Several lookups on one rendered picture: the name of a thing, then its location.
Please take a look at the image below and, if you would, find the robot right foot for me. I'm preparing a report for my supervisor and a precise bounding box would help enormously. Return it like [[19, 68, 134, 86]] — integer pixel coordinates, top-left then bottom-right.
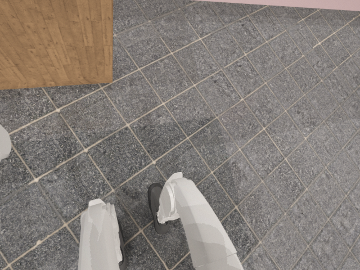
[[148, 183, 169, 234]]

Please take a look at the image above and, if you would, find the robot left thigh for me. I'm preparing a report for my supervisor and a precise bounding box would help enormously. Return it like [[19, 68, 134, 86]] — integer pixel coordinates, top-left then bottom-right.
[[78, 202, 120, 270]]

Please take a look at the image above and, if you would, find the left robot upper arm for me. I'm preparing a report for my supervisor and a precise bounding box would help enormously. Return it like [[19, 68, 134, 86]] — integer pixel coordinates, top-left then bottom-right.
[[0, 125, 11, 229]]

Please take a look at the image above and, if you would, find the cabinet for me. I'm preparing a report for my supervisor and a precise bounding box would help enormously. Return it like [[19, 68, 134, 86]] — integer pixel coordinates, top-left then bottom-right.
[[0, 0, 113, 90]]

